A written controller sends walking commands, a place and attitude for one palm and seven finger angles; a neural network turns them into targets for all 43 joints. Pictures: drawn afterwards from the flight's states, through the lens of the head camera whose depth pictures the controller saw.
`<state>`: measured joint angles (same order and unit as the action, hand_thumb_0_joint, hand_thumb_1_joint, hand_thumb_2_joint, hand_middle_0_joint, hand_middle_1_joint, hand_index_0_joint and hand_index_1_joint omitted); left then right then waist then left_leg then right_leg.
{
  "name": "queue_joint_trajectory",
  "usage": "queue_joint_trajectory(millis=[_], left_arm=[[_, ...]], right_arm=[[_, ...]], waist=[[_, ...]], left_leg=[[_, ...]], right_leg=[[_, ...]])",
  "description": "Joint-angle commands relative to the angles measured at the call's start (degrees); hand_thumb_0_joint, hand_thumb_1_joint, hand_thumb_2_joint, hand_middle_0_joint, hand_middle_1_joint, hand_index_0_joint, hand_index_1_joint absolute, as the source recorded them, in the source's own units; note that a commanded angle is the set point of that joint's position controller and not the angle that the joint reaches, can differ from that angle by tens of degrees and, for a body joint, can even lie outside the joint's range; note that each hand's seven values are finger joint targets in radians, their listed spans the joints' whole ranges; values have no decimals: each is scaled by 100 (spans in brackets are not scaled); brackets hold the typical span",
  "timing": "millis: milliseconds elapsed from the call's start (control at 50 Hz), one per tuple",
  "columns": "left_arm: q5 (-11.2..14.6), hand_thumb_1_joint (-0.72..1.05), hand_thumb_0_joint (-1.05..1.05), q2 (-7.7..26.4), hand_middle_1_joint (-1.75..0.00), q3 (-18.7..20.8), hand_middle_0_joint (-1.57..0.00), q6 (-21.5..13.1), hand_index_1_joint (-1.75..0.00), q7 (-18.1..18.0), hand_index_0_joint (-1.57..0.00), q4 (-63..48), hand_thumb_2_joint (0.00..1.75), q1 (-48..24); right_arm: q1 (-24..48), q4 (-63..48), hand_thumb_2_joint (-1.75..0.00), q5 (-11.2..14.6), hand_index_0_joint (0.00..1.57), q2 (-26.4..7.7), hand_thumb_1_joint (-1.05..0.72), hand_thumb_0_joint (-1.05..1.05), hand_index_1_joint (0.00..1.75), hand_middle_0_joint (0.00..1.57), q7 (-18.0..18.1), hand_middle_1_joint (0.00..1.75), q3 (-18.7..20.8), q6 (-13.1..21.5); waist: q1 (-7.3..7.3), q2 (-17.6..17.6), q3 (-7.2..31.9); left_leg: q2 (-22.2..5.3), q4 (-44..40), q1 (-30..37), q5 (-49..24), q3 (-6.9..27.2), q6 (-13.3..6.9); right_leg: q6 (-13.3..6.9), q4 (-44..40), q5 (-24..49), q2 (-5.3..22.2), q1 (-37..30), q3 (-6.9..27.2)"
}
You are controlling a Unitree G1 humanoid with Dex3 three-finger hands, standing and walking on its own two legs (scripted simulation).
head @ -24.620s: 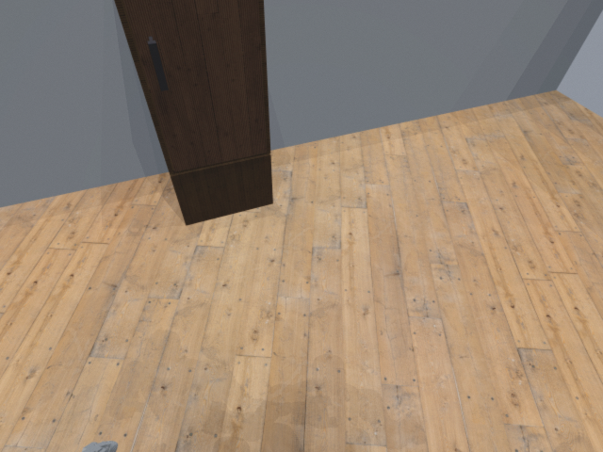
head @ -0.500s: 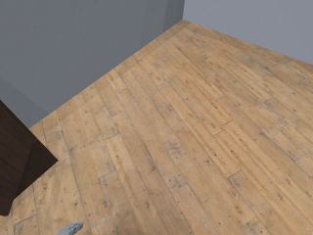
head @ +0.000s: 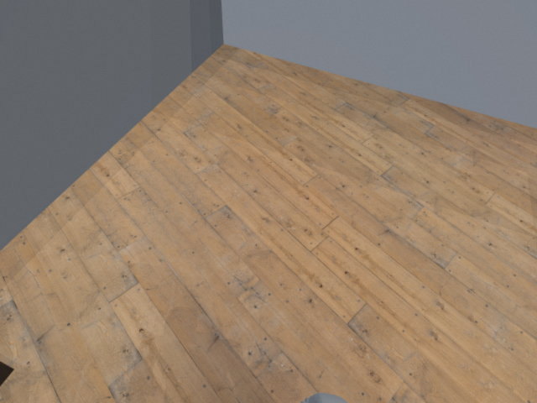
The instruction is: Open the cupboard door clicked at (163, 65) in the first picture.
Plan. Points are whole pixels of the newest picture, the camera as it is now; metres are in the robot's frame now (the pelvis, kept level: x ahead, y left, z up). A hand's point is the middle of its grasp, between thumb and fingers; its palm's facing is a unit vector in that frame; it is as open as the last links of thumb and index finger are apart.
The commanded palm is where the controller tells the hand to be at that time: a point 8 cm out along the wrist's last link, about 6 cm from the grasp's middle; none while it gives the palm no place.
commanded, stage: walk to a spot facing it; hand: left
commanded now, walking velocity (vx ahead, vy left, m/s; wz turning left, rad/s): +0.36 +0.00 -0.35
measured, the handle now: out of the picture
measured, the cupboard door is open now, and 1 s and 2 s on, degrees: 42 42 42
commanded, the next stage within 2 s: turn to face it in 0.78 s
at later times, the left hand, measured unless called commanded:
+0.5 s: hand (209, 330) +0.26 +0.13 -0.18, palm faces -0.06 -0.98 -0.17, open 7.2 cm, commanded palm none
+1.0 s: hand (272, 208) +0.56 +0.03 -0.17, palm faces -0.12 -0.97 -0.20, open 7.4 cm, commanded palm none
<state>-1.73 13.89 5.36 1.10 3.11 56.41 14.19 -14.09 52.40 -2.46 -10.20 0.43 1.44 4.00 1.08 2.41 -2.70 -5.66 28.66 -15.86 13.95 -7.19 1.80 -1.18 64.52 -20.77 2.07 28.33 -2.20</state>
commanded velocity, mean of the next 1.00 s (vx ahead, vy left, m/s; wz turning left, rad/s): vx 0.29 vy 0.00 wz -0.03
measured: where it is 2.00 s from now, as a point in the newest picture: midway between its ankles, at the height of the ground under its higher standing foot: (325, 301)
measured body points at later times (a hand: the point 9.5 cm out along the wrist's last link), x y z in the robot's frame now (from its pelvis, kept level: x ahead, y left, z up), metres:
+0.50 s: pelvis +0.23 -0.06 +0.00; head +0.27 -0.04 +0.45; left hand +0.27 +0.18 -0.16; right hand +0.27 -0.30 -0.14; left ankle +0.34 +0.06 -0.72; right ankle +0.13 -0.14 -0.74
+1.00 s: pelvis +0.45 -0.14 -0.01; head +0.47 -0.16 +0.44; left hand +0.56 +0.08 -0.15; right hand +0.37 -0.36 -0.17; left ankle +0.40 +0.01 -0.67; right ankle +0.47 -0.24 -0.74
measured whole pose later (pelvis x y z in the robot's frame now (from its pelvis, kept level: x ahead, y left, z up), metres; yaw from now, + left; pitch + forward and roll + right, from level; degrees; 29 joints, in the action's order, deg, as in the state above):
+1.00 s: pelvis +0.45 -0.14 -0.01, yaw -8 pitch +0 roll +1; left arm -1.2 9.1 3.1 -3.5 0.4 58.0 9.7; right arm -19.7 64.4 -1.0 -10.3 0.0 3.3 -0.2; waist -1.5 -1.1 -3.2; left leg -5.4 59.7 -20.7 27.6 -3.5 1.3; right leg -1.9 33.9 -15.2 3.7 18.5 -9.4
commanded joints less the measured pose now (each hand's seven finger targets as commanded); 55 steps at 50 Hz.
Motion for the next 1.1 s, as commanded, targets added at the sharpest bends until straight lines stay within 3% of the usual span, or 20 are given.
queue_joint_trajectory(millis=[0,60,120,140,160,180,280,400,460,480,520,600,680,820,840,860,880,940,1000,1080], left_arm=[[7,90,0,-56,-30,-97,-20,-202,-30,76,-20,-731,90,-618],[-6,90,0,1,-30,-105,-20,-219,-30,59,-20,-722,90,-757],[-19,90,0,351,-30,22,-20,-243,-30,-2,-20,-386,90,63],[-37,90,0,825,-30,143,-20,-311,-30,-74,-20,-151,90,906],[19,90,0,1494,-30,302,-20,-336,-30,-188,-20,38,90,1620],[86,90,0,1464,-30,253,-20,-311,-30,-274,-20,2,90,1379],[45,90,0,501,-30,20,-20,-475,-30,-342,-20,-157,90,127],[72,90,0,560,-30,15,-20,-574,-30,-306,-20,189,90,368],[91,90,0,543,-30,-1,-20,-554,-30,-312,-20,271,90,285],[108,90,0,449,-30,-25,-20,-536,-30,-292,-20,208,90,232],[127,90,0,113,-30,-131,-20,-539,-30,-225,-20,-141,90,202],[7,90,0,66,-30,-94,-20,-427,-30,-132,-20,-116,90,-267],[20,90,0,-207,-30,-138,-20,-272,-30,-86,-20,-58,90,-82],[-5,90,0,18,-30,-67,-20,-298,-30,-98,-20,-6,90,89],[-11,90,0,240,-30,-6,-20,-351,-30,-129,-20,150,90,596],[-36,90,0,752,-30,85,-20,-435,-30,-198,-20,333,90,1236],[39,90,0,1210,-30,160,-20,-447,-30,-259,-20,420,90,1645],[58,90,0,462,-30,-53,-20,-477,-30,-400,-20,251,90,649],[31,90,0,229,-30,-125,-20,-522,-30,-440,-20,164,90,290],[46,90,0,371,-30,-59,-20,-450,-30,-455,-20,84,90,140]], right_arm=[[-671,80,-90,22,20,-1052,-90,0,30,20,60,30,298,51],[-758,192,-90,20,20,-1080,-90,0,30,20,5,30,324,-27],[-574,221,-90,41,20,-1008,-90,0,30,20,-20,30,278,-106],[-425,119,-90,118,20,-769,-90,0,30,20,-68,30,219,-96],[-40,-177,-90,186,20,-430,-90,0,30,20,-109,30,157,-85],[175,-171,-90,147,20,-677,-90,0,30,20,-76,30,223,-90],[-237,382,-90,71,20,-325,-90,0,30,20,-94,30,213,-158],[260,218,-90,99,20,-198,-90,0,30,20,-203,30,198,-88],[-222,393,-90,80,20,-453,-90,0,30,20,-160,30,253,-14],[-905,626,-90,56,20,-735,-90,0,30,20,-107,30,331,13],[-2215,865,-90,-32,20,-1599,-90,0,30,20,28,30,497,-22],[-804,556,-90,37,20,-754,-90,0,30,20,54,30,299,34],[-627,607,-90,65,20,-730,-90,0,30,20,44,30,314,79],[-575,695,-90,62,20,-767,-90,0,30,20,-26,30,309,-107],[-578,693,-90,84,20,-666,-90,0,30,20,-32,30,284,-122],[-510,603,-90,146,20,-386,-90,0,30,20,-78,30,223,-129],[-425,394,-90,176,20,-225,-90,0,30,20,-79,30,180,-137],[-213,567,-90,168,20,-307,-90,0,30,20,10,30,220,-167],[-448,728,-90,163,20,16,-90,0,30,20,-34,30,132,-281],[-247,557,-90,164,20,105,-90,0,30,20,-119,30,107,-388]], waist=[[-290,-1258,283],[-297,-1134,115],[242,-429,231],[684,632,591],[992,2103,750],[860,1380,467],[-62,471,334],[-34,257,87],[-401,-32,134],[-723,-554,388],[-1052,-1993,1091],[-401,-1087,-212],[-150,-969,95],[77,-672,-111],[317,-212,25],[598,1033,244],[685,1860,571],[190,976,358],[-107,510,432],[-129,534,276]], left_leg=[[-1209,-1603,693,-118,372,-690],[-1237,-1441,405,144,161,-648],[-896,-228,-480,422,-174,-345],[-385,1437,-1516,619,-741,-105],[284,3246,-2691,2426,-619,21],[-68,3997,-3020,2135,272,-52],[-343,2720,-1696,735,350,100],[-30,907,-1264,-103,47,30],[188,45,177,-534,-82,-116],[24,-91,1336,-376,214,-305],[-2277,-1387,2744,638,3639,-1454],[-1723,-1943,535,1292,2172,-1006],[-1224,-1909,277,82,581,-870],[-888,-1072,-276,1058,152,-600],[-541,-170,-599,1063,-90,-412],[127,1528,-1528,1389,-635,-136],[368,3018,-2124,2507,-251,-112],[-187,3865,-2067,1267,718,-76],[-142,2801,-1379,983,456,15],[56,1622,-1047,480,42,27]], right_leg=[[97,-1722,319,323,137,-192],[81,-2530,540,70,-595,-553],[-83,-3232,571,-140,-2437,-579],[-487,-3891,-551,769,-3706,709],[-1186,-5092,-966,2237,-4132,3237],[-1456,-5357,-1239,2369,-3706,3456],[-1026,-5008,1741,1400,-2284,1006],[-898,-4966,2062,1221,-2553,690],[-638,-4175,2246,947,-2004,440],[-479,-3159,2303,667,-1304,177],[-99,222,-1158,-463,730,-157],[-26,782,178,482,1093,368],[97,-1225,597,566,85,-26],[130,-3086,975,83,-1687,-633],[24,-3468,660,186,-2425,-331],[-435,-4225,274,1285,-3178,1297],[-970,-5146,485,2413,-3562,2737],[-900,-4958,2151,2186,-2615,1405],[-710,-4667,3896,1881,-2252,-25],[-555,-4423,4028,1755,-2196,-584]])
